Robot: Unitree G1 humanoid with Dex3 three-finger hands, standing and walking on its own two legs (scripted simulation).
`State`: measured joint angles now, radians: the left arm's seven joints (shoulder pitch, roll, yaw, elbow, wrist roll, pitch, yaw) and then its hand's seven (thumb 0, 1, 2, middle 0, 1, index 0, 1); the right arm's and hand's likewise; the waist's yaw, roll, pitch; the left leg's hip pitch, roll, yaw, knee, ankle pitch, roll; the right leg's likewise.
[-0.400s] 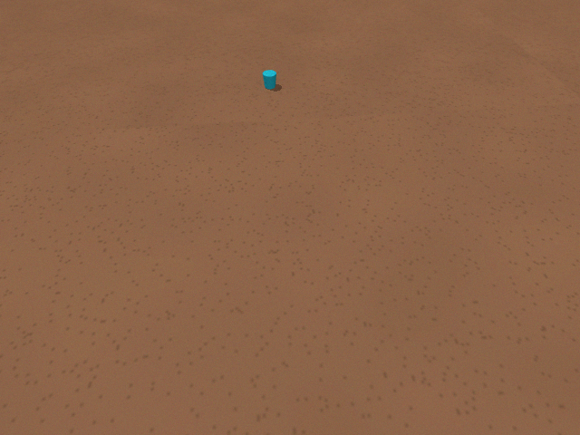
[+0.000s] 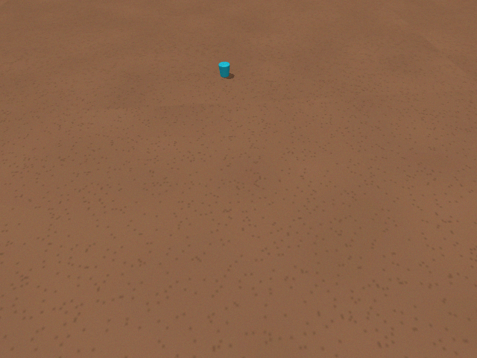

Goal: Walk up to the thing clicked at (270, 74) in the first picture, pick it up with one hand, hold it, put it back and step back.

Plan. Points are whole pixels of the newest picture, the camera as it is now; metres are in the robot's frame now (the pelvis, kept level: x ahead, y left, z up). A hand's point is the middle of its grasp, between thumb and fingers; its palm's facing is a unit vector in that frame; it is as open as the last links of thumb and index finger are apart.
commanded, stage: stand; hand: left
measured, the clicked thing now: (224, 69) +2.31 +0.14 -0.74
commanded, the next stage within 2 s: walk up in 0.72 s
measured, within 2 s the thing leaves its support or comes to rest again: neither
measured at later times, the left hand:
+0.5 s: hand out of the picture +0.07 +0.25 -0.16, palm faces -0.03 -0.94 -0.33, open 7.4 cm
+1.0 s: hand out of the picture +0.16 +0.25 -0.12, palm faces -0.10 -0.91 -0.41, open 7.4 cm
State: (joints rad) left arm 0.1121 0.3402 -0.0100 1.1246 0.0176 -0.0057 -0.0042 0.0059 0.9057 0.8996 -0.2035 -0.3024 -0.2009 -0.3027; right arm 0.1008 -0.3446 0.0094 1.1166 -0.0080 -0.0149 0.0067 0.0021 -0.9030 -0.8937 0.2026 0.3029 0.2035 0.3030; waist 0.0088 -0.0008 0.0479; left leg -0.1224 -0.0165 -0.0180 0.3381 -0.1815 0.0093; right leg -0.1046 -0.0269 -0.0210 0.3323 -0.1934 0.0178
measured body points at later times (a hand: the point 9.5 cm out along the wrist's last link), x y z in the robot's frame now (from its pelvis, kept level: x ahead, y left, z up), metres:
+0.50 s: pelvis +0.00 +0.00 +0.00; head +0.01 +0.00 +0.45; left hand +0.07 +0.30 -0.14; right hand +0.08 -0.30 -0.13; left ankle +0.00 +0.11 -0.75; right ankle -0.01 -0.13 -0.75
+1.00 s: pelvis +0.05 -0.04 +0.00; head +0.05 -0.05 +0.45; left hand +0.16 +0.30 -0.10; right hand +0.07 -0.38 -0.13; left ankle +0.00 +0.11 -0.75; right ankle +0.13 -0.20 -0.72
